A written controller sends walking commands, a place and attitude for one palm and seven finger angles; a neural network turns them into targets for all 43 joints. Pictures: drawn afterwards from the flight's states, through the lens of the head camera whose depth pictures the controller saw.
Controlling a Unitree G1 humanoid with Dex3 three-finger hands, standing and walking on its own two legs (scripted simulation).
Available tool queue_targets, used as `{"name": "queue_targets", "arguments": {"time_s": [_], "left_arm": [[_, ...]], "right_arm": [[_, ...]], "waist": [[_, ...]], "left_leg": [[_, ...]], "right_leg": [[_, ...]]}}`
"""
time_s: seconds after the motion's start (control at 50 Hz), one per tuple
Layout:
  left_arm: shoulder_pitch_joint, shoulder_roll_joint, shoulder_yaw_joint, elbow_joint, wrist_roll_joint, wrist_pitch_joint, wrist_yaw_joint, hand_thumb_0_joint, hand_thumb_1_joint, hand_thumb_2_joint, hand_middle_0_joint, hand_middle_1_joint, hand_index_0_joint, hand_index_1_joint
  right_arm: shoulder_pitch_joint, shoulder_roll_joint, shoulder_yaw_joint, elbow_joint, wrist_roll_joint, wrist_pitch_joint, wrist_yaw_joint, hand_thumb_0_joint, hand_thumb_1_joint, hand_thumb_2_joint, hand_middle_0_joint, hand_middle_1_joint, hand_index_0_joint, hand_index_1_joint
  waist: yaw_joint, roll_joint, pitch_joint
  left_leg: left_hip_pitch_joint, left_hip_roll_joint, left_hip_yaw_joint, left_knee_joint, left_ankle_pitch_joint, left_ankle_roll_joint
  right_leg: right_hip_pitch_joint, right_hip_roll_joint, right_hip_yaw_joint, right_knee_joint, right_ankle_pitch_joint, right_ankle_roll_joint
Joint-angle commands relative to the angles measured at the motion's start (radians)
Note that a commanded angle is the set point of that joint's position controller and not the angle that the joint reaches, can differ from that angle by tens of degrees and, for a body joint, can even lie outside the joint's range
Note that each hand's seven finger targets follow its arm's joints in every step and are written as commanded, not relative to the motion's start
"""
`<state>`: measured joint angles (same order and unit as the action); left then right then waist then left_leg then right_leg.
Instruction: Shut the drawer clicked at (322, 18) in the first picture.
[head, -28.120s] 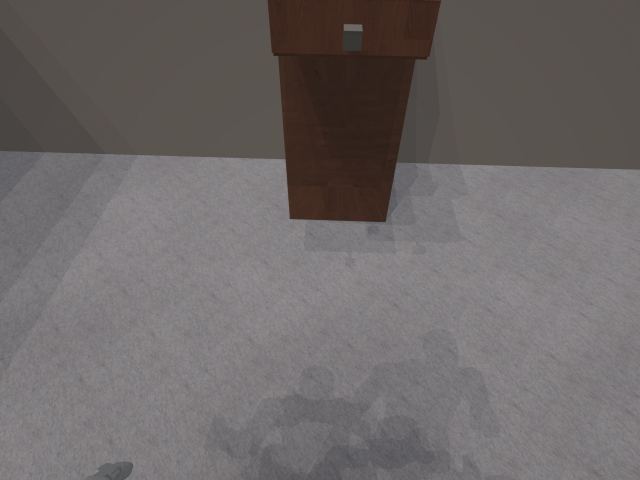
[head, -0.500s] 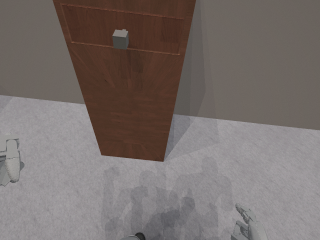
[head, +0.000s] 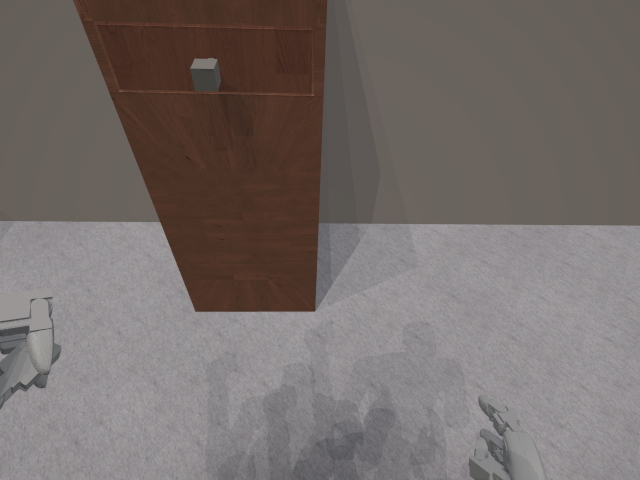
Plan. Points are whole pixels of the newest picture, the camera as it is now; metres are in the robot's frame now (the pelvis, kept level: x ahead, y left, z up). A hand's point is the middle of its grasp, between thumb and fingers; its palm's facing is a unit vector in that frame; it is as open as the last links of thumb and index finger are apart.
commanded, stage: stop stepping back and stand still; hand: left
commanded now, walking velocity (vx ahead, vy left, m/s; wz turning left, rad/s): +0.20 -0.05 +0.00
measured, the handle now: (208, 70) +0.77 +0.23 +0.15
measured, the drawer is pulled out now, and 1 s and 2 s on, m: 0.00 0.00 0.00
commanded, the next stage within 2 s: let the arm hang, fingers relaxed in 0.46 s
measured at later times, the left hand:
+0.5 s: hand (16, 402) +0.15 +0.24 +0.17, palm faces +0.36 -0.79 -0.49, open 3.3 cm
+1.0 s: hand out of the picture -0.02 +0.23 -0.17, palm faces +0.14 -0.97 -0.22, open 3.9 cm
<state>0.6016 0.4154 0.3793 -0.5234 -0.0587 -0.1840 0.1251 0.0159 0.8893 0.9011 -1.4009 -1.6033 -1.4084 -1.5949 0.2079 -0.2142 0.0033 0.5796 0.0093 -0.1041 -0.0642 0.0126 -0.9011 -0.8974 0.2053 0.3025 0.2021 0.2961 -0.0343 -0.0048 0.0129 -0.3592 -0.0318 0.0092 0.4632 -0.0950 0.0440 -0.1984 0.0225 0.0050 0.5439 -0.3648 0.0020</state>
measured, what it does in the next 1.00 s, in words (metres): steps on the spot: left foot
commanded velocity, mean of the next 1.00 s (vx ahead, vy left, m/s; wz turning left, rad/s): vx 0.06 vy -0.02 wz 0.00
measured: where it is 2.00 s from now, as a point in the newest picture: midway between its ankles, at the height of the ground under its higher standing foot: outside the picture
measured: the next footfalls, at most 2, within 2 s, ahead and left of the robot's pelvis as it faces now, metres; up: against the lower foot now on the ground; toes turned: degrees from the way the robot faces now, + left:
left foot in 0.22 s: +0.01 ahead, +0.15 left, +0.00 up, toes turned +7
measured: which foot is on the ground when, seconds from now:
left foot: down 0.00-0.04, up 0.06-0.20, down 0.22-1.00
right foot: down 0.00-1.00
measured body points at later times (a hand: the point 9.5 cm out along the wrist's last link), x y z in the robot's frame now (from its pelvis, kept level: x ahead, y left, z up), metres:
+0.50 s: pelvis -0.03 +0.00 +0.00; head -0.02 +0.01 +0.45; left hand +0.13 +0.28 +0.20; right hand +0.14 -0.20 -0.09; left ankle -0.01 +0.12 -0.73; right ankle +0.00 -0.08 -0.73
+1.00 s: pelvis -0.02 +0.03 +0.00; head -0.01 +0.04 +0.45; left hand -0.03 +0.28 -0.15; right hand +0.03 -0.20 -0.14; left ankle -0.03 +0.14 -0.73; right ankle +0.00 -0.08 -0.73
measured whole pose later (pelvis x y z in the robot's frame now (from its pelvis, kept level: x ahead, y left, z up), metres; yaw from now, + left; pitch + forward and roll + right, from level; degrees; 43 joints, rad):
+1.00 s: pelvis -0.02 +0.03 +0.00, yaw +6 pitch -2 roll -1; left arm 0.30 0.22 0.04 0.95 0.02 0.04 0.01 0.02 0.91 0.90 -0.83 -1.07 -0.84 -1.00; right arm 0.29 -0.17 0.00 0.97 -0.03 0.02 -0.02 0.01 -0.90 -0.90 0.20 0.30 0.20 0.30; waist 0.01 -0.01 0.07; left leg -0.23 0.03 0.02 0.53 -0.27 0.01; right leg -0.21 -0.01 -0.12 0.46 -0.23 -0.02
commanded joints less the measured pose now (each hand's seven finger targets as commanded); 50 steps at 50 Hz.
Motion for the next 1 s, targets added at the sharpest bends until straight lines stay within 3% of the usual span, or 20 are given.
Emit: {"name": "queue_targets", "arguments": {"time_s": [0.0,0.02,0.04,0.08,0.16,0.18,0.22,0.28,0.36,0.42,0.48,0.52,0.54,0.56,0.6,0.64,0.72,0.76,0.84,0.98], "left_arm": [[0.100,0.143,0.112,-0.277,0.007,-0.072,0.026,0.000,0.900,0.900,-1.400,-1.600,-1.400,-1.600],[0.095,0.140,0.106,-0.278,0.007,-0.073,0.027,0.000,0.900,0.900,-1.400,-1.600,-1.400,-1.600],[0.057,0.138,0.106,-0.275,0.010,-0.071,0.032,0.000,0.900,0.900,-1.400,-1.600,-1.400,-1.600],[-0.001,0.128,0.102,-0.263,0.017,-0.077,0.038,0.000,0.900,0.900,-1.400,-1.600,-1.400,-1.600],[-0.096,0.100,0.061,-0.175,0.034,-0.078,0.057,0.000,0.900,0.900,-1.400,-1.600,-1.400,-1.600],[-0.101,0.097,0.058,-0.159,0.035,-0.079,0.061,0.000,0.900,0.900,-1.400,-1.600,-1.400,-1.600],[-0.130,0.084,0.045,-0.241,0.037,-0.096,0.064,0.000,0.900,0.900,-1.400,-1.600,-1.400,-1.600],[-0.114,0.127,0.078,-0.291,0.037,-0.107,0.052,0.000,0.900,0.900,-1.400,-1.600,-1.400,-1.600],[0.036,0.114,0.080,-0.291,0.031,-0.082,0.046,0.000,0.900,0.900,-1.400,-1.600,-1.400,-1.600],[0.058,0.117,0.097,-0.235,0.032,-0.081,0.042,0.000,0.900,0.900,-1.400,-1.600,-1.400,-1.600],[0.020,0.140,0.128,-0.205,0.023,-0.079,0.043,0.000,0.900,0.900,-1.400,-1.600,-1.400,-1.600],[0.019,0.116,0.106,-0.185,0.020,-0.076,0.047,0.000,0.900,0.900,-1.400,-1.600,-1.400,-1.600],[-0.120,-0.048,-0.224,0.579,0.133,0.093,-0.074,0.000,0.900,0.900,-1.400,-1.600,-1.400,-1.600],[-0.112,-0.077,-0.217,0.607,0.121,0.156,-0.096,0.000,0.900,0.900,-1.360,-1.557,-1.360,-1.557],[-0.149,-0.110,-0.245,0.636,0.102,0.170,-0.107,0.000,0.900,0.900,-1.280,-1.470,-1.280,-1.470],[-0.202,-0.105,-0.273,0.744,0.096,0.176,-0.112,0.000,0.900,0.900,-1.200,-1.383,-1.200,-1.383],[-0.234,-0.107,-0.303,0.963,0.094,0.184,-0.115,0.000,0.900,0.900,-1.040,-1.210,-1.040,-1.210],[-0.277,-0.065,-0.304,1.079,0.090,0.186,-0.113,0.000,0.900,0.900,-0.960,-1.123,-0.960,-1.123],[-0.270,-0.120,-0.314,1.276,0.073,0.186,-0.103,0.000,0.900,0.900,-0.800,-0.950,-0.800,-0.950],[-0.289,-0.125,-0.340,1.470,0.069,0.188,-0.107,0.000,0.900,0.900,-0.520,-0.647,-0.520,-0.647]], "right_arm": [[-0.098,-0.100,-0.049,-0.172,0.003,-0.039,-0.002,0.000,-0.900,-0.900,0.200,0.300,0.200,0.300],[-0.093,-0.109,-0.064,-0.154,0.004,-0.029,-0.002,0.000,-0.900,-0.900,0.200,0.300,0.200,0.300],[-0.093,-0.117,-0.069,-0.136,-0.003,-0.017,-0.002,0.000,-0.900,-0.900,0.200,0.300,0.200,0.300],[-0.075,-0.116,-0.062,-0.114,-0.012,-0.015,-0.003,0.000,-0.900,-0.900,0.200,0.300,0.200,0.300],[-0.082,-0.104,-0.049,-0.102,-0.006,-0.044,-0.036,0.000,-0.900,-0.900,0.200,0.300,0.200,0.300],[-0.060,-0.113,-0.048,-0.096,-0.009,-0.051,-0.040,0.000,-0.900,-0.900,0.200,0.300,0.200,0.300],[-0.049,-0.140,-0.052,-0.125,-0.005,-0.066,-0.035,0.000,-0.900,-0.900,0.200,0.300,0.200,0.300],[-0.043,-0.090,-0.042,-0.099,-0.024,-0.096,-0.020,0.000,-0.900,-0.900,0.200,0.300,0.200,0.300],[-0.063,-0.110,-0.040,-0.101,-0.010,-0.100,0.007,0.000,-0.900,-0.900,0.200,0.300,0.200,0.300],[-0.074,-0.103,-0.035,-0.104,-0.011,-0.070,0.009,0.000,-0.900,-0.900,0.200,0.300,0.200,0.300],[-0.069,-0.092,-0.045,-0.113,-0.012,-0.045,0.007,0.000,-0.900,-0.900,0.200,0.300,0.200,0.300],[-0.068,-0.093,-0.056,-0.111,-0.005,-0.028,0.007,0.000,-0.900,-0.900,0.200,0.300,0.200,0.300],[-0.066,-0.191,-0.086,0.111,-0.022,-0.042,0.102,0.000,-0.900,-0.900,0.200,0.300,0.200,0.300],[0.007,-0.107,-0.084,0.103,-0.012,0.008,0.094,0.000,-0.900,-0.900,0.200,0.300,0.200,0.300],[0.046,-0.058,-0.047,0.087,-0.013,0.068,0.087,0.000,-0.900,-0.900,0.200,0.300,0.200,0.300],[0.054,-0.066,-0.047,0.087,-0.032,0.082,0.084,0.000,-0.900,-0.900,0.200,0.300,0.200,0.300],[0.019,-0.138,-0.051,0.118,-0.052,0.083,0.058,0.000,-0.900,-0.900,0.200,0.300,0.200,0.300],[0.018,-0.098,-0.039,0.165,-0.043,0.090,0.050,0.000,-0.900,-0.900,0.200,0.300,0.200,0.300],[0.038,-0.069,-0.026,0.259,-0.040,0.094,0.037,0.000,-0.900,-0.900,0.200,0.300,0.200,0.300],[0.107,-0.064,-0.025,0.355,-0.028,0.106,0.029,0.000,-0.900,-0.900,0.200,0.300,0.200,0.300]], "waist": [[0.030,-0.051,-0.063],[0.026,-0.155,-0.032],[0.025,-0.178,0.012],[0.006,-0.112,0.011],[0.007,-0.001,0.021],[0.010,0.056,0.029],[0.013,0.275,0.012],[0.011,0.182,-0.008],[0.030,0.151,-0.061],[0.024,0.119,-0.052],[0.013,-0.100,-0.039],[0.021,-0.155,-0.008],[-0.002,-0.094,0.041],[-0.005,-0.063,-0.058],[-0.003,-0.131,-0.048],[-0.003,-0.236,-0.045],[0.039,-0.148,-0.110],[0.031,-0.040,-0.082],[0.045,0.217,-0.062],[0.037,0.067,0.009]], "left_leg": [[-0.040,0.030,-0.065,0.020,-0.348,-0.033],[0.041,-0.008,-0.044,0.287,-0.281,-0.059],[0.021,0.007,-0.053,0.448,-0.262,-0.060],[-0.052,0.043,-0.061,0.465,-0.254,-0.043],[0.142,0.046,0.024,0.033,-0.256,-0.010],[0.167,0.061,-0.019,-0.063,-0.304,0.004],[0.200,0.277,-0.386,-0.213,-0.371,0.104],[0.146,0.310,-0.453,-0.267,-0.279,0.141],[0.117,0.232,-0.188,-0.154,-0.065,0.082],[-0.060,0.181,-0.116,-0.097,-0.246,0.035],[-0.114,0.055,-0.041,0.145,-0.354,-0.017],[-0.089,0.044,-0.031,0.339,-0.329,-0.029],[-0.214,0.112,-0.037,0.508,-0.367,-0.037],[-0.114,0.091,-0.071,0.468,-0.401,-0.039],[-0.065,0.058,0.000,0.325,-0.368,-0.041],[0.016,0.023,0.014,0.171,-0.267,-0.028],[0.142,0.157,-0.097,0.114,0.195,0.025],[0.121,0.106,-0.044,0.105,0.093,-0.009],[0.106,0.134,-0.063,-0.008,0.073,-0.004],[0.111,0.145,-0.080,-0.087,-0.080,-0.001]], "right_leg": [[0.001,-0.127,0.141,-0.316,-0.249,-0.065],[-0.214,-0.256,0.314,-0.426,-0.437,-0.145],[-0.306,-0.336,0.367,-0.450,-0.453,-0.186],[-0.231,-0.316,0.284,-0.379,-0.290,-0.179],[-0.219,-0.184,0.096,-0.237,-0.280,-0.102],[-0.217,-0.145,0.075,-0.162,-0.248,-0.080],[-0.265,-0.009,-0.032,0.127,-0.088,-0.009],[-0.256,-0.029,0.004,0.308,-0.121,-0.002],[-0.074,-0.011,-0.063,0.050,-0.003,0.008],[0.132,-0.024,-0.041,-0.128,0.066,-0.007],[0.046,-0.223,0.325,-0.303,-0.161,-0.117],[-0.038,-0.310,0.401,-0.382,-0.222,-0.172],[-0.092,-0.401,0.206,-0.180,0.290,-0.194],[-0.076,-0.329,0.187,-0.094,0.432,-0.210],[-0.081,-0.250,0.048,-0.065,0.437,-0.165],[-0.068,-0.213,0.015,-0.031,0.477,-0.119],[-0.058,-0.145,0.006,-0.016,0.417,-0.031],[-0.017,-0.174,0.039,-0.052,0.425,-0.047],[0.055,-0.124,-0.004,-0.088,0.297,-0.047],[0.044,-0.124,-0.008,-0.186,0.184,-0.052]]}}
